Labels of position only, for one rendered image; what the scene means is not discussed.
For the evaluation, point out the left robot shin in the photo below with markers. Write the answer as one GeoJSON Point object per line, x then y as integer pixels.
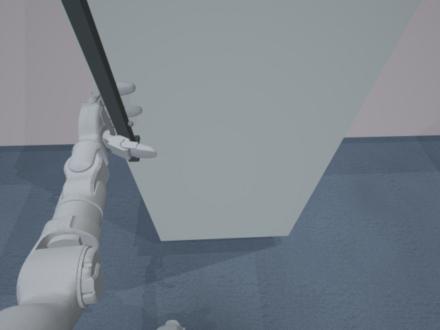
{"type": "Point", "coordinates": [172, 322]}

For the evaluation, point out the left robot hand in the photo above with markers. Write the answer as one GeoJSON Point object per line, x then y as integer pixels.
{"type": "Point", "coordinates": [94, 121]}

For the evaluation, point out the fridge door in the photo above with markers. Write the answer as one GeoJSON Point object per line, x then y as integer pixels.
{"type": "Point", "coordinates": [245, 101]}

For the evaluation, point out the robot left upper arm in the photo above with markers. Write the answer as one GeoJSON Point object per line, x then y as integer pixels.
{"type": "Point", "coordinates": [57, 284]}

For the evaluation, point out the left robot forearm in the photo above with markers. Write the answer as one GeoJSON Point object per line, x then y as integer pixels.
{"type": "Point", "coordinates": [81, 205]}

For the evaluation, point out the handle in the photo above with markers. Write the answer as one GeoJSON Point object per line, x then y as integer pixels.
{"type": "Point", "coordinates": [84, 27]}

